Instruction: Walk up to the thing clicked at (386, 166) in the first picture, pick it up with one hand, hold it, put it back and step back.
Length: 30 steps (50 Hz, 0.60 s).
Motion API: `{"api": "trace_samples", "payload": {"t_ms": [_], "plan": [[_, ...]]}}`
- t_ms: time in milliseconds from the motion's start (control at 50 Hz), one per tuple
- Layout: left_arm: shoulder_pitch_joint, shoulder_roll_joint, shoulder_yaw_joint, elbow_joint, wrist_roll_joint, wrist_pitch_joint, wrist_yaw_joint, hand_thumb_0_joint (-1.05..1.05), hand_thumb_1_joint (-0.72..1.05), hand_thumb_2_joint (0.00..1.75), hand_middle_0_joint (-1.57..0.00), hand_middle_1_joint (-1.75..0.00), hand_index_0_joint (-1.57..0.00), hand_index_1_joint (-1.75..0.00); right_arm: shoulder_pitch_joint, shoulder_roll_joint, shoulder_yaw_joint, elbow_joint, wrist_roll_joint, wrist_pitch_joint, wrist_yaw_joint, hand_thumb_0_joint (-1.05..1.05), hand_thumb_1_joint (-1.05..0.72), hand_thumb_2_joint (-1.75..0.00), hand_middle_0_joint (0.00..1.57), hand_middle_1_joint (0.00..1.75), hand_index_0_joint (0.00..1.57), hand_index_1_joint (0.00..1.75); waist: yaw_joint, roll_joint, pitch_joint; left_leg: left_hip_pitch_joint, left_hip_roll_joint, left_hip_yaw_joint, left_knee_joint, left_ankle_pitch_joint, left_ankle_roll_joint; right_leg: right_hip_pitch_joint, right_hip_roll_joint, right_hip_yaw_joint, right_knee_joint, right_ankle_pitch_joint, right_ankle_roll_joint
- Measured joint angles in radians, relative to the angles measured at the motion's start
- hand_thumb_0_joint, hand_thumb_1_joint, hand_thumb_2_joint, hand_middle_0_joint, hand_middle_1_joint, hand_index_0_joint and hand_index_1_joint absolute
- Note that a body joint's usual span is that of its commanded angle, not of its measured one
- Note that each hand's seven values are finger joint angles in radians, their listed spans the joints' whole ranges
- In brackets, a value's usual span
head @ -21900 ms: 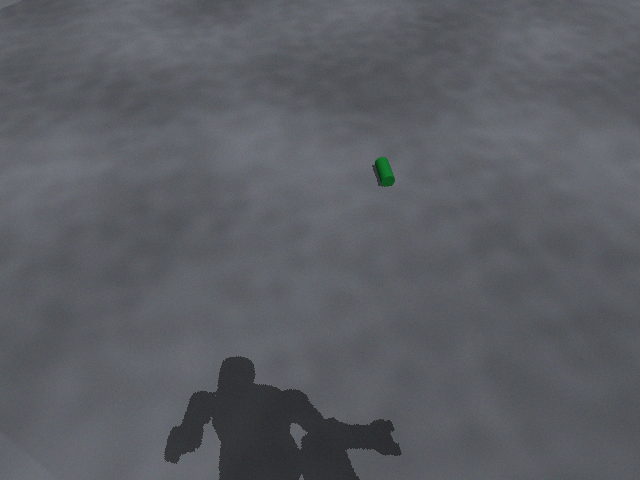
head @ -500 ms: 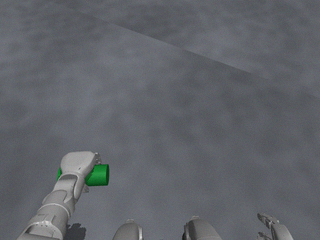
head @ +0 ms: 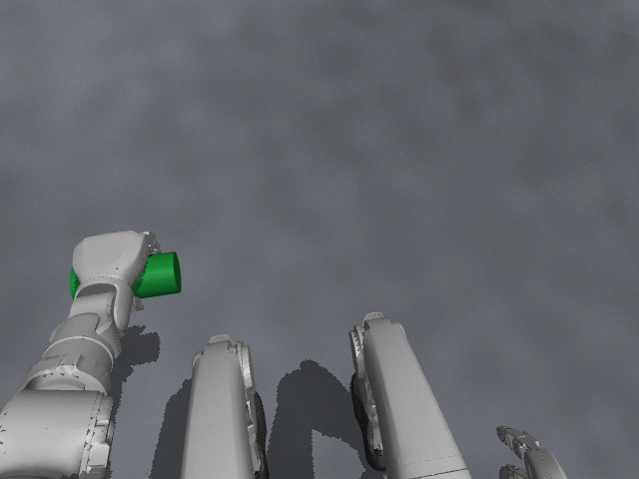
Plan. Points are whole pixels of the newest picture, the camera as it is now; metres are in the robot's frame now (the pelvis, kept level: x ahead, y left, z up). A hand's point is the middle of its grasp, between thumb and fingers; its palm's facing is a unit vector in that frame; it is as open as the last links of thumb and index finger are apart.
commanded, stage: crouch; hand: left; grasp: from above
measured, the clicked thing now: (129, 278) +0.40 +0.24 -0.18
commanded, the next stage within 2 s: lower in 0.94 s
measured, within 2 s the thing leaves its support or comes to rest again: neither
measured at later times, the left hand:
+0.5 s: hand (154, 288) +0.40 +0.24 -0.29, palm faces -0.46 -0.03 -0.89, open 9.1 cm
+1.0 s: hand (165, 291) +0.41 +0.24 -0.34, palm faces -0.47 -0.03 -0.88, open 9.1 cm
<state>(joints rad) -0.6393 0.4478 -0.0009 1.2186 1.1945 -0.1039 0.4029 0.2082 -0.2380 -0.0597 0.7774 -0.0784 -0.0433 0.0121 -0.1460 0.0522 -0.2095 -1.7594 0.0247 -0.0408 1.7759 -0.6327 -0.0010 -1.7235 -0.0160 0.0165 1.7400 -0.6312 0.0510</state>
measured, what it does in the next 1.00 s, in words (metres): lowers itself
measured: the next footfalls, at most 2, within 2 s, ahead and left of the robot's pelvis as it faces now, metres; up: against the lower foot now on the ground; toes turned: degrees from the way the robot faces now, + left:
none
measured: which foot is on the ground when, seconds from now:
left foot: down 0.00-1.00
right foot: down 0.00-1.00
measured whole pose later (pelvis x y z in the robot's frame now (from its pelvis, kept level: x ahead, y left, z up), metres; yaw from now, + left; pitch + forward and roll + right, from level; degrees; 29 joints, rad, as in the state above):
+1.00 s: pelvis -0.02 -0.01 -0.16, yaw -3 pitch +35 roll -5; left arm -0.80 0.59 0.11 1.37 1.27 -0.18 0.46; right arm 0.16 -0.27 -0.02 0.79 -0.14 -0.09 0.13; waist -0.20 0.01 -0.10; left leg -2.24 0.01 -0.12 2.30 -0.68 -0.03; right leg -2.19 0.01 -0.01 2.24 -0.68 0.05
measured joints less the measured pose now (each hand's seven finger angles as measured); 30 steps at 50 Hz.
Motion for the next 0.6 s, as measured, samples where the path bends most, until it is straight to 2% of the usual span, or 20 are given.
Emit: {"api": "trace_samples", "payload": {"t_ms": [280, 600], "plan": [[-0.048, 0.046, 0.056, 0.000, 0.047, -0.046, 0.044, 0.00, 0.08, 0.47, -0.84, -0.35, -0.84, -0.38, -0.070, -0.011, 0.005, -0.022, -0.038, -0.037, 0.066, 0.01, -0.90, -0.90, 0.20, 0.30, 0.20, 0.29, -0.007, -0.028, 0.038, -0.235, -0.005, -0.043, 0.244, -0.058, -0.017, -0.222, 0.007, -0.024, 0.234, -0.061, -0.004], [-0.116, 0.101, 0.081, 0.067, 0.047, -0.046, 0.040, 0.00, 0.08, 0.49, -0.83, -0.37, -0.82, -0.40, -0.073, -0.024, 0.015, -0.023, -0.051, -0.035, 0.098, 0.01, -0.91, -0.90, 0.20, 0.30, 0.20, 0.29, -0.028, -0.041, 0.081, -0.367, -0.003, -0.062, 0.399, -0.066, -0.021, -0.351, 0.021, -0.029, 0.380, -0.062, 0.000]]}}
